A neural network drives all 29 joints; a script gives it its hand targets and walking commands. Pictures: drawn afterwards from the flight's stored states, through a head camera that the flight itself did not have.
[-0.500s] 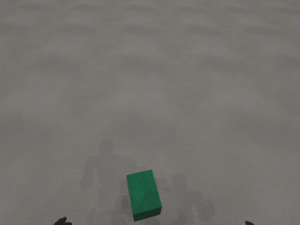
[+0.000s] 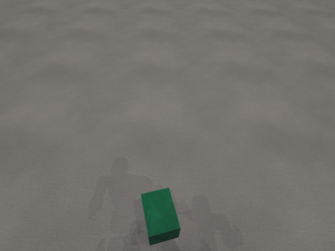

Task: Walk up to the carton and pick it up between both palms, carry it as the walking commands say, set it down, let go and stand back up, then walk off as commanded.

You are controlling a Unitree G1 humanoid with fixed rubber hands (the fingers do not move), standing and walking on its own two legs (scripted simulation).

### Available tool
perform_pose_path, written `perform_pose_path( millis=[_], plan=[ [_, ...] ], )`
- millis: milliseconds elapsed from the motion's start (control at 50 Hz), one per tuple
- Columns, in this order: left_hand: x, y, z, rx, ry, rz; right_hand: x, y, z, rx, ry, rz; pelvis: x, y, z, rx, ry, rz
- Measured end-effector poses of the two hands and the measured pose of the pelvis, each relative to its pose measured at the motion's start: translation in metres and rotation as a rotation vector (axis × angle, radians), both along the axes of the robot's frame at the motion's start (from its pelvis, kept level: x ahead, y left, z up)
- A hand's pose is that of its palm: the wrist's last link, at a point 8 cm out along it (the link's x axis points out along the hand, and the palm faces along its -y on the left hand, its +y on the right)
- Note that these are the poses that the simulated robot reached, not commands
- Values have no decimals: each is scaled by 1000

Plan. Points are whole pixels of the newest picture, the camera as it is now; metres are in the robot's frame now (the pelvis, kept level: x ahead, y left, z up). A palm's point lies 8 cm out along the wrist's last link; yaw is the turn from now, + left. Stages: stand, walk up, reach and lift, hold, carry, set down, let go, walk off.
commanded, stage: stand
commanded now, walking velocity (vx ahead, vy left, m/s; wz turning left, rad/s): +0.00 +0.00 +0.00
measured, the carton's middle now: (159, 215) +0.46 +0.05 -0.70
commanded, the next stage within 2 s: walk off in 0.64 s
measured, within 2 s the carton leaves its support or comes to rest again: neither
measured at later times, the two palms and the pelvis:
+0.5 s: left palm out of the picture +0.07 +0.28 -0.11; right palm out of the picture +0.07 -0.30 -0.11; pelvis -0.01 -0.01 +0.00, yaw +0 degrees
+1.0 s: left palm out of the picture +0.06 +0.27 -0.12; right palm out of the picture +0.06 -0.32 -0.11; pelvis -0.01 -0.03 +0.00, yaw -2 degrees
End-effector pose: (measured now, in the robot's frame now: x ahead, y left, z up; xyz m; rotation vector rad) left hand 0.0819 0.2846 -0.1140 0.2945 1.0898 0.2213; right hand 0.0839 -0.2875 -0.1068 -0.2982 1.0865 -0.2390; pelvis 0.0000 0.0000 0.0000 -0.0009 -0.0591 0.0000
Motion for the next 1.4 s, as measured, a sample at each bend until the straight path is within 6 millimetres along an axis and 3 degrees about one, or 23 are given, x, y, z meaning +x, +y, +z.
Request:
perform_pose_path(
  millis=[360,840,960,1080,1220,1260,1400],
  plan=[
    [-8,-1,3,11,14,3,-10,-10,-2,-2,27,0,-6,-6,1,2,2,2],
    [-6,-4,6,16,18,9,-9,-21,-2,-10,40,13,-6,-13,2,2,9,5],
    [-22,-13,-7,4,134,-7,-13,-24,-6,-3,50,1,-7,-21,-1,10,32,-23],
    [-25,-38,-10,9,206,-39,-43,-60,-9,-40,94,-76,-10,-48,-3,-3,47,-71],
    [-1,-102,-15,-5,181,-130,-83,-129,-30,-43,147,-155,-18,-101,-18,-15,55,-139],
    [2,-119,-13,-17,160,-141,-92,-141,-30,-44,170,-176,-21,-113,-17,-8,55,-147],
    [7,-163,-8,-22,134,-182,-86,-162,-17,-16,118,-201,-26,-144,-6,6,59,-192]
  ],
)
